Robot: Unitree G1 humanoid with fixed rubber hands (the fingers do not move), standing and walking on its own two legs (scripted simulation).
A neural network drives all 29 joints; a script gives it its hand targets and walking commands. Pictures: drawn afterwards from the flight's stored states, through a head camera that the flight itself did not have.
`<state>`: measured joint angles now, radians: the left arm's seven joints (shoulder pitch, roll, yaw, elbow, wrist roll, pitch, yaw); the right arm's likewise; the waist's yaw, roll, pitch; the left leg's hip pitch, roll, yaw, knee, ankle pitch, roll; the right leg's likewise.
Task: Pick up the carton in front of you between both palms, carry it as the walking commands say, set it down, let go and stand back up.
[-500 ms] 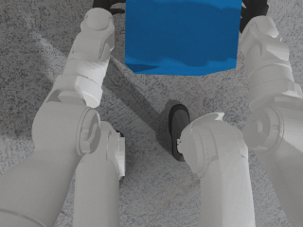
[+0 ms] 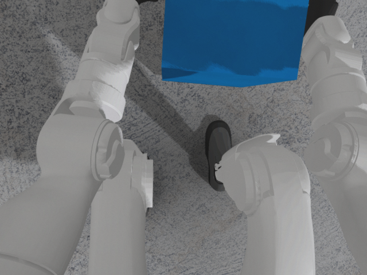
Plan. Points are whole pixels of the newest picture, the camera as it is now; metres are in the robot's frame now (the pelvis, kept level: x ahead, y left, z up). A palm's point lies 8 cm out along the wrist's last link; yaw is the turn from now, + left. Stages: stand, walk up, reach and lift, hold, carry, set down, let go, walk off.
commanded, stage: set down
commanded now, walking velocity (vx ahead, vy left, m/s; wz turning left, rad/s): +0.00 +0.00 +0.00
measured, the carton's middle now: (218, 28) +0.51 -0.10 -0.24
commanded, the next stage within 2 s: let go in 1.34 s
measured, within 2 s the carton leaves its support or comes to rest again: rests again in 0.04 s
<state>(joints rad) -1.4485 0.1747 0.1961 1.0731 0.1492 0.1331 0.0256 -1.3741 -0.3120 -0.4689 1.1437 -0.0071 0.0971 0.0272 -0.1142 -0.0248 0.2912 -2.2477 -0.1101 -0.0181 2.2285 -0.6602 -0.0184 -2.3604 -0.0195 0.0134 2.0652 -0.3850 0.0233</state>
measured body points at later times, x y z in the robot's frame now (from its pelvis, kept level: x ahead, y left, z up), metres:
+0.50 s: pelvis +0.00 +0.00 +0.02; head +0.36 -0.02 +0.29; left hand +0.58 +0.10 -0.13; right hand +0.50 -0.27 -0.13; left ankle +0.09 +0.11 -0.34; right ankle +0.16 -0.13 -0.34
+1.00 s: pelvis +0.02 -0.01 +0.14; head +0.34 -0.03 +0.46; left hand +0.58 +0.11 +0.03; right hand +0.49 -0.28 +0.03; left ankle +0.09 +0.11 -0.34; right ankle +0.16 -0.13 -0.34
